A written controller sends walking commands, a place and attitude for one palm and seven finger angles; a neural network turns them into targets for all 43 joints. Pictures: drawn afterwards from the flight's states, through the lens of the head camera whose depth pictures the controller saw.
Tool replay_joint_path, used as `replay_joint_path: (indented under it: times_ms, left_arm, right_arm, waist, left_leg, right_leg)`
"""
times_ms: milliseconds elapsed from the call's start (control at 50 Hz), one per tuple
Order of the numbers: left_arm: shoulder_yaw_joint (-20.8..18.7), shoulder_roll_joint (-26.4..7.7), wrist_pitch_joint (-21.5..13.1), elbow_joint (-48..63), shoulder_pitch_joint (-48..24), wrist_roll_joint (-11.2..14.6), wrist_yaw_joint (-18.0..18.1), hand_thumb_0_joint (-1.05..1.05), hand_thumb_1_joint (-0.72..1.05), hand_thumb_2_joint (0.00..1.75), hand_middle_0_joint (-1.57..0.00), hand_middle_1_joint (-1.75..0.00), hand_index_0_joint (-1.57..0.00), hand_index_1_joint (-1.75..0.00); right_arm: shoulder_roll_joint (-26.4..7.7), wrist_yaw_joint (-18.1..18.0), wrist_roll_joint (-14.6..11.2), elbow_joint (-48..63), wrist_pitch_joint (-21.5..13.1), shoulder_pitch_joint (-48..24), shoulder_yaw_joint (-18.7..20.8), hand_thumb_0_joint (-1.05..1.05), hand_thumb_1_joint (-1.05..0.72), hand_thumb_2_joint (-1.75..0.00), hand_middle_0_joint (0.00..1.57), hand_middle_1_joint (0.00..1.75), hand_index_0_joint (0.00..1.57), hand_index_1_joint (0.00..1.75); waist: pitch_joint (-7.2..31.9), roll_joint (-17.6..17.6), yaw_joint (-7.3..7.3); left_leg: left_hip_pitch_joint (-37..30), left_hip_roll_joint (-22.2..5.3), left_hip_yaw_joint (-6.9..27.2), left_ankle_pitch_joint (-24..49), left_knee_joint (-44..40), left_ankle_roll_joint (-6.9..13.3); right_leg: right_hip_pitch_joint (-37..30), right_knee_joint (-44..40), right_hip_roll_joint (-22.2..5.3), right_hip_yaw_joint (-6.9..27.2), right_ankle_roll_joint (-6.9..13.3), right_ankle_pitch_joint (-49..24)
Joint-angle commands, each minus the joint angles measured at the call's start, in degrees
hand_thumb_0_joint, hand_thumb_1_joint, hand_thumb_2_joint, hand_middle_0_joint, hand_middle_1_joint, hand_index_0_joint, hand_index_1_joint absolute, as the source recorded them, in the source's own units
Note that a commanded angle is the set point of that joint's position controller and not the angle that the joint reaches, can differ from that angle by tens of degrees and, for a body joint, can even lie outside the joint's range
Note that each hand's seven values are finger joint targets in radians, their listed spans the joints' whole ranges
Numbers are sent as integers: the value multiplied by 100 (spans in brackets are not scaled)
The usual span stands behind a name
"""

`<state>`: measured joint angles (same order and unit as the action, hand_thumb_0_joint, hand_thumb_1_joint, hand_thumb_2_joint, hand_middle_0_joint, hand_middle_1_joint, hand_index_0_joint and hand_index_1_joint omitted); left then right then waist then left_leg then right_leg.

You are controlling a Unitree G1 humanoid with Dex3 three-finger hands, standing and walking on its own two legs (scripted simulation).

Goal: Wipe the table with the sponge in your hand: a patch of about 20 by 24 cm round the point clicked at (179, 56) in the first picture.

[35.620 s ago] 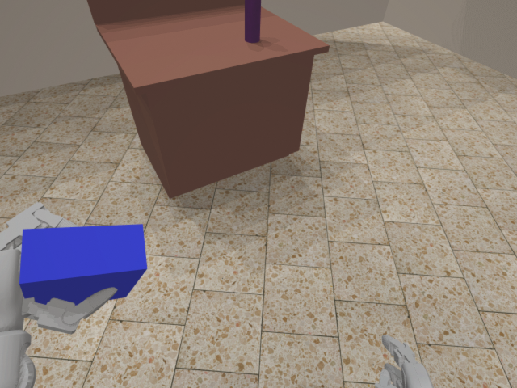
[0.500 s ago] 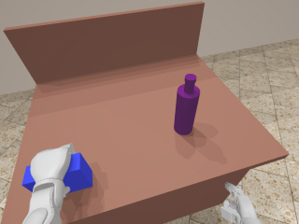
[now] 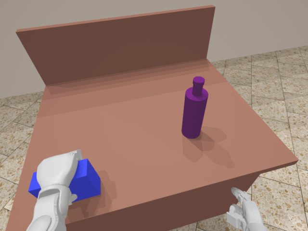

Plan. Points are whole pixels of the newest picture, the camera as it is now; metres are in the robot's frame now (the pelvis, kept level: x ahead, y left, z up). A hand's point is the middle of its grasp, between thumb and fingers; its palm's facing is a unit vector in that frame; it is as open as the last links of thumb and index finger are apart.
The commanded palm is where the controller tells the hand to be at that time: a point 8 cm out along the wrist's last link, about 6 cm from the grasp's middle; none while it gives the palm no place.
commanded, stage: lift the sponge slowly off the table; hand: left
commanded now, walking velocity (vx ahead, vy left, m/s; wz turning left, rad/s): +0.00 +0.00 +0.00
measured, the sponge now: (71, 186) +0.21 +0.28 -0.02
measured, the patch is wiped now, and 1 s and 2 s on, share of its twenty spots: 1.00 1.00 1.00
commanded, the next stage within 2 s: bring the sponge back beside the body in 1.68 s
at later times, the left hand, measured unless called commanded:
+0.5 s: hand (66, 174) +0.22 +0.27 +0.04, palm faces -0.03 -0.10 -0.99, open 9.4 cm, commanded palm +0.20 +0.27 +0.11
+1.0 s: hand (63, 163) +0.24 +0.27 +0.07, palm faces +0.00 -0.10 -0.99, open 9.4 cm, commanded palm +0.21 +0.26 +0.14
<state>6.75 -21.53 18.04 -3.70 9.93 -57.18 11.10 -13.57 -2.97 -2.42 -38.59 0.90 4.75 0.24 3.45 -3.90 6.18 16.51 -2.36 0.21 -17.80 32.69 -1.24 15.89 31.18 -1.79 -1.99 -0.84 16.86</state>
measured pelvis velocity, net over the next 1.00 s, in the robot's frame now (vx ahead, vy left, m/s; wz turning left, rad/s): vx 0.00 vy -0.01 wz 0.00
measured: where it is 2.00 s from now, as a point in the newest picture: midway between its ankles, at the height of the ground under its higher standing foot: outside the picture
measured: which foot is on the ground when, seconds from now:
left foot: down 0.00-1.00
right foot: down 0.00-1.00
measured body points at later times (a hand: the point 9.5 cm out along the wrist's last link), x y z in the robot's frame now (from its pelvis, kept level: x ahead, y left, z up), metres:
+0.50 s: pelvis +0.00 -0.01 +0.01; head -0.01 -0.04 +0.46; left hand +0.22 +0.27 +0.10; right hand +0.22 -0.22 -0.08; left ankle -0.01 +0.13 -0.73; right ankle -0.01 -0.13 -0.73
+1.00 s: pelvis +0.00 -0.01 +0.01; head -0.01 -0.04 +0.46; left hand +0.23 +0.27 +0.13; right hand +0.23 -0.22 -0.08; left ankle -0.01 +0.13 -0.73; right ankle -0.01 -0.13 -0.73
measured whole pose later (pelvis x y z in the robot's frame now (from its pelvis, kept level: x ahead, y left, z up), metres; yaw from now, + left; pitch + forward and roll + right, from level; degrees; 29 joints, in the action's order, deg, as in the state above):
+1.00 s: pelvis +0.00 -0.01 +0.01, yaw +0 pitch -3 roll +0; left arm 5.6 -25.0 19.8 2.1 5.3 -54.2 3.4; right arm -14.4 -3.9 -2.4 -41.1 0.5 3.4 -1.0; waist -0.1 -4.8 6.7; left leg 7.7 -2.5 0.4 -13.5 23.8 -1.7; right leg 7.2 22.8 -1.4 -2.3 -0.4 12.9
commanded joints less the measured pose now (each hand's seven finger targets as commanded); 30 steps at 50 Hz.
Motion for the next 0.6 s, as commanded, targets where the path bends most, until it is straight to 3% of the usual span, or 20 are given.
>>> replay_joint_path:
  times_ms: [0,40,60,100,160,180,220,260,280,320,360,380,400,420,560,580]
  left_arm:
    - [-564,-889,-70,1011,-916,10,104,0,10,130,-120,-160,-120,-160]
    - [-549,-904,-92,1091,-990,-10,93,0,10,130,-120,-160,-120,-160]
    - [-856,-1205,-82,1122,-900,24,109,0,10,130,-120,-160,-120,-160]
    - [-580,-964,-79,1098,-1218,-14,67,0,10,130,-120,-160,-120,-160]
    - [-781,-1187,-127,1330,-1130,-6,60,0,10,130,-120,-160,-120,-160]
    - [-567,-989,-139,1417,-1290,-9,39,0,10,130,-120,-160,-120,-160]
    - [-572,-1005,-154,1260,-1317,-44,36,0,10,130,-120,-160,-120,-160]
    - [-889,-1333,-144,1333,-1426,-32,50,0,10,130,-120,-160,-120,-160]
    - [-683,-1130,-148,1470,-1431,-27,36,0,10,130,-120,-160,-120,-160]
    - [-682,-1137,-110,1261,-1461,-41,21,0,10,130,-120,-160,-120,-160]
    - [-986,-1449,-81,1323,-1472,8,11,0,10,130,-120,-160,-120,-160]
    - [-800,-1248,-57,1356,-1417,34,-34,0,10,130,-120,-160,-120,-160]
    - [-875,-1346,-30,1262,-1473,15,-57,0,10,130,-120,-160,-120,-160]
    - [-725,-1214,8,1192,-1509,25,-106,0,10,130,-120,-160,-120,-160]
    - [-882,-1423,-66,1455,-1597,102,-322,0,10,130,-120,-160,-120,-160]
    - [-775,-1303,-86,1522,-1477,129,-350,0,10,130,-120,-160,-120,-160]
  right_arm:
    - [-611,-52,11,964,-344,-1179,193,0,-90,-90,20,30,20,30]
    - [-626,-50,33,932,-356,-1158,210,0,-90,-90,20,30,20,30]
    - [-655,-63,40,913,-353,-1185,201,0,-90,-90,20,30,20,30]
    - [-607,-76,24,898,-366,-1217,168,0,-90,-90,20,30,20,30]
    - [-631,-79,52,884,-386,-1261,186,0,-90,-90,20,30,20,30]
    - [-598,-88,33,928,-409,-1244,173,0,-90,-90,20,30,20,30]
    - [-602,-89,55,849,-425,-1248,182,0,-90,-90,20,30,20,30]
    - [-644,-95,50,818,-411,-1273,178,0,-90,-90,20,30,20,30]
    - [-607,-106,42,905,-434,-1293,172,0,-90,-90,20,30,20,30]
    - [-611,-115,50,828,-432,-1317,161,0,-90,-90,20,30,20,30]
    - [-652,-119,39,813,-421,-1352,155,0,-90,-90,20,30,20,30]
    - [-621,-126,26,872,-427,-1377,139,0,-90,-90,20,30,20,30]
    - [-626,-123,24,813,-421,-1383,127,0,-90,-90,20,30,20,30]
    - [-631,-124,25,813,-406,-1418,122,0,-90,-90,20,30,20,30]
    - [-659,-122,30,849,-443,-1436,110,0,-90,-90,20,30,20,30]
    - [-643,-122,26,908,-461,-1403,102,0,-90,-90,20,30,20,30]
  waist:
    - [779,242,39]
    - [881,289,42]
    - [844,239,88]
    - [703,196,6]
    - [868,7,93]
    - [910,38,45]
    - [758,52,53]
    - [824,148,78]
    - [930,134,92]
    - [768,167,76]
    - [816,131,109]
    - [801,86,114]
    - [767,141,97]
    - [623,138,84]
    - [763,66,100]
    - [828,74,121]
  left_leg:
    - [-552,356,2,1385,-461,310]
    - [-668,349,-18,1516,-444,322]
    - [-674,350,33,1456,-515,305]
    - [-654,359,-1,1424,-549,306]
    - [-839,378,18,1520,-594,304]
    - [-832,379,-4,1524,-595,325]
    - [-887,365,-9,1567,-608,318]
    - [-919,352,39,1538,-696,300]
    - [-939,379,-23,1573,-682,332]
    - [-965,367,-42,1545,-701,316]
    - [-996,370,8,1526,-774,301]
    - [-978,386,-36,1565,-764,325]
    - [-967,380,-17,1591,-791,305]
    - [-962,377,-34,1518,-809,307]
    - [-1124,368,-6,1588,-904,322]
    - [-1112,381,-14,1636,-887,345]
  right_leg:
    - [-311,-536,308,-29,429,-1251]
    - [-368,-561,299,0,428,-1462]
    - [-441,-603,328,47,448,-1335]
    - [-359,-648,313,-23,429,-1228]
    - [-527,-720,333,82,463,-1292]
    - [-521,-700,323,-33,445,-1268]
    - [-459,-770,319,3,453,-1307]
    - [-566,-800,348,91,470,-1230]
    - [-641,-796,311,-10,443,-1287]
    - [-563,-886,297,46,434,-1269]
    - [-693,-914,317,132,458,-1216]
    - [-730,-901,293,36,438,-1287]
    - [-722,-918,290,50,434,-1301]
    - [-650,-978,287,37,421,-1199]
    - [-828,-1050,300,89,437,-1198]
    - [-878,-1029,284,5,427,-1249]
